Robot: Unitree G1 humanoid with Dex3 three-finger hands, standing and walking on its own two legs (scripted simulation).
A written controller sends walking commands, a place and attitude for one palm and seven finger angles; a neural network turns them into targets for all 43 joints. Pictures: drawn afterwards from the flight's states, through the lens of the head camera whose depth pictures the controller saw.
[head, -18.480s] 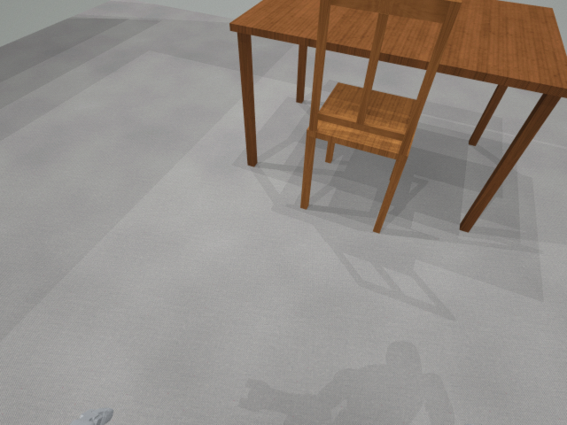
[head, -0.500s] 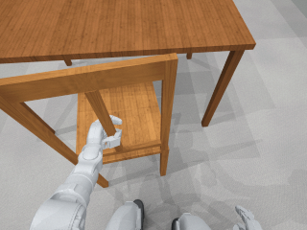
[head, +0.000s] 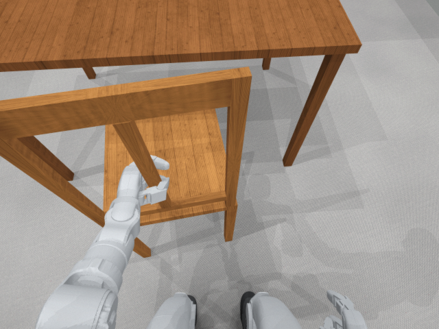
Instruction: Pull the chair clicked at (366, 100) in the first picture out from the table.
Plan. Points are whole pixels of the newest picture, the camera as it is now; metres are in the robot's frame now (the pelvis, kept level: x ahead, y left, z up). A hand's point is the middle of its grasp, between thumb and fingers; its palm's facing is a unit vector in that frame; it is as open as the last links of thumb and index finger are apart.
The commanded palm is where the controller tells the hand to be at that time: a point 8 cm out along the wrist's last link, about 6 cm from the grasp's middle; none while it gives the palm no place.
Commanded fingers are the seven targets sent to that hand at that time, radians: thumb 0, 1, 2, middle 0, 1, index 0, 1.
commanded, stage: step backward, pulling the chair out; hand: left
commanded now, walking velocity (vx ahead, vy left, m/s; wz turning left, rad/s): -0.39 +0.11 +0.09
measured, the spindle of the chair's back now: (150, 173) +0.40 +0.15 -0.03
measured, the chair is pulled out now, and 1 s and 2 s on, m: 0.20 0.30 0.30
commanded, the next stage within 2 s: none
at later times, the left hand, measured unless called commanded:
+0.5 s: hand (152, 226) +0.29 +0.14 -0.05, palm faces +0.02 -0.98 -0.18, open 5.8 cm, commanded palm +0.29 +0.19 -0.05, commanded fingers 0.00 0.90 0.90 -0.50 -1.45 -0.50 -1.45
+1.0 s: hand (150, 235) +0.28 +0.14 -0.06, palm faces +0.02 -0.98 -0.19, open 5.8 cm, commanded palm +0.28 +0.19 -0.05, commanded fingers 0.00 0.90 0.90 -0.50 -1.45 -0.50 -1.45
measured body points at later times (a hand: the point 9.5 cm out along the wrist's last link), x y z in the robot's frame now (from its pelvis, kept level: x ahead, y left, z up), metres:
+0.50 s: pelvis -0.06 +0.01 +0.00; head +0.02 +0.00 +0.44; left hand +0.29 +0.19 -0.04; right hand +0.04 -0.25 -0.14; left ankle -0.07 +0.16 -0.72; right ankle +0.06 -0.11 -0.72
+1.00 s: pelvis -0.08 +0.01 +0.00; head -0.01 +0.00 +0.44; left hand +0.27 +0.19 -0.04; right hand -0.01 -0.26 -0.13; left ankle -0.07 +0.16 -0.72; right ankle +0.06 -0.11 -0.72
